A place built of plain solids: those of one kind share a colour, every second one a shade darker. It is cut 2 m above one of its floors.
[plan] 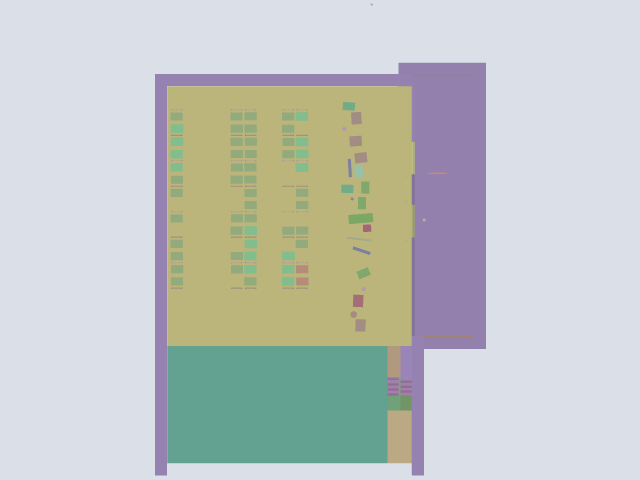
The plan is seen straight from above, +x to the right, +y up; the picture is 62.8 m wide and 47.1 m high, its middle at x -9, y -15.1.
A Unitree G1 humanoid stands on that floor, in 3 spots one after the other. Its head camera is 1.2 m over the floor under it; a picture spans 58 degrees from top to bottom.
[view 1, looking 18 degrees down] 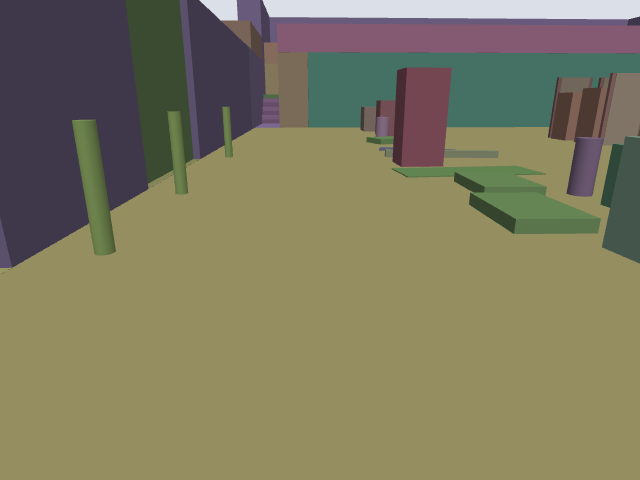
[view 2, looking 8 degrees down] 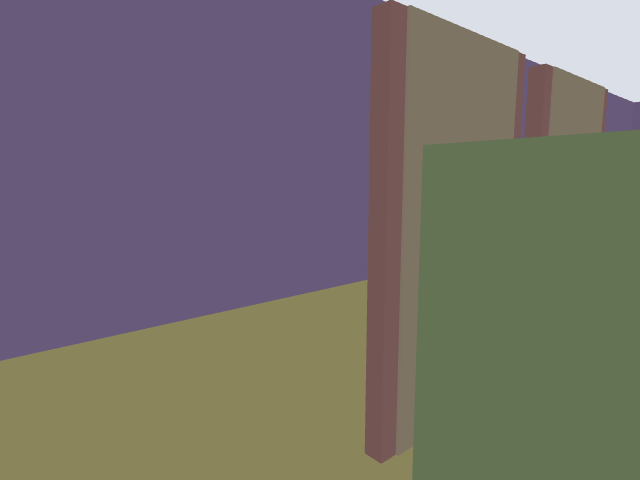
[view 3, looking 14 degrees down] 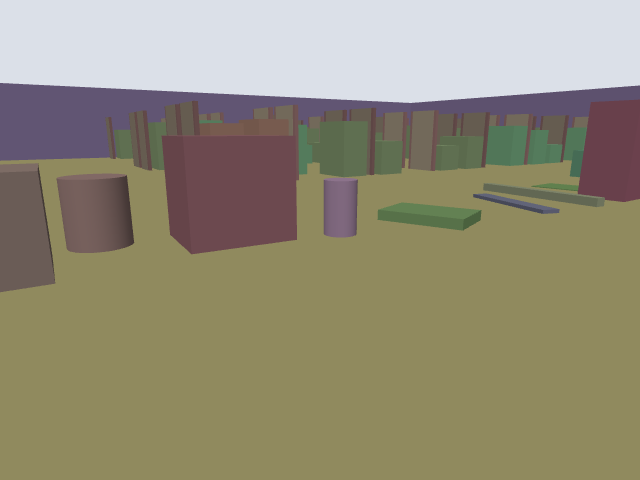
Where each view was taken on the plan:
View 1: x -2.20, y -5.55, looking -92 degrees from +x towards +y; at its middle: floor_hall_concrete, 3.88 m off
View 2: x -13.96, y -3.48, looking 49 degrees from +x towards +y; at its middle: wall_metal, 4.65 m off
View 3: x -0.55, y -22.90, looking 147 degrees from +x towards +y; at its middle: floor_hall_concrete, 4.96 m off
